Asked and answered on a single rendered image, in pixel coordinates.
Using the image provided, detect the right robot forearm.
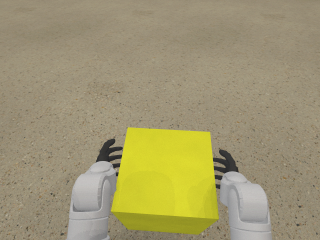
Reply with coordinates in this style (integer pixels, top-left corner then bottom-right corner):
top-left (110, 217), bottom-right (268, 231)
top-left (219, 171), bottom-right (272, 240)

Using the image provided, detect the right robot hand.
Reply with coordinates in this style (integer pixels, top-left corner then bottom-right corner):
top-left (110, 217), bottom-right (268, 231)
top-left (213, 149), bottom-right (239, 189)

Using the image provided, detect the left robot forearm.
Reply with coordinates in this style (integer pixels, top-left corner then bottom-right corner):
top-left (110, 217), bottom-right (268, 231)
top-left (66, 161), bottom-right (117, 240)

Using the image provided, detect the left robot hand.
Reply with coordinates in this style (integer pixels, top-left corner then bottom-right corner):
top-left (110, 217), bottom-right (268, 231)
top-left (96, 138), bottom-right (123, 177)

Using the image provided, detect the carton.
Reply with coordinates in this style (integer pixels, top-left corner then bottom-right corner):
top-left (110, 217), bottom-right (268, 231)
top-left (111, 127), bottom-right (219, 235)

